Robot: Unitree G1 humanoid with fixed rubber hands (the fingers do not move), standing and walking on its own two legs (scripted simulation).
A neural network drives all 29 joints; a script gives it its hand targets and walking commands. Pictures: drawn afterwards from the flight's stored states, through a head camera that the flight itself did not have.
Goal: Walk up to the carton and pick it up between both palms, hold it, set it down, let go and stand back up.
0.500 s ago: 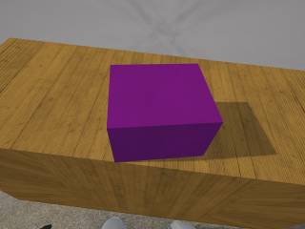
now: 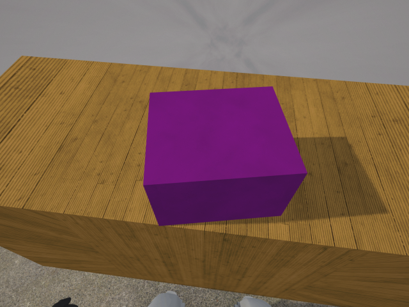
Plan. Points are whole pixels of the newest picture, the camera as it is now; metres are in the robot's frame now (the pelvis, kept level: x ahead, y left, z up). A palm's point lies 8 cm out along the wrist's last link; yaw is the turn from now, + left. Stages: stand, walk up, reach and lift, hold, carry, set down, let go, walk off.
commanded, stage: walk up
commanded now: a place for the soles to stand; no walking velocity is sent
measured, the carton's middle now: (216, 155) +0.41 +0.00 +0.05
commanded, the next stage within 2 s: reach and lift in 0.62 s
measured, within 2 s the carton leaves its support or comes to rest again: neither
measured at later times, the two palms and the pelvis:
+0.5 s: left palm out of the picture +0.08 +0.32 -0.10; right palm out of the picture +0.09 -0.29 -0.09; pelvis +0.00 +0.01 +0.00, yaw +0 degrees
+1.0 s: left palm (81, 280) +0.18 +0.25 -0.06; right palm out of the picture +0.12 -0.32 -0.08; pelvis -0.01 -0.03 +0.00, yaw -1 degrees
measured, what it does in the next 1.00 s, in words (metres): stands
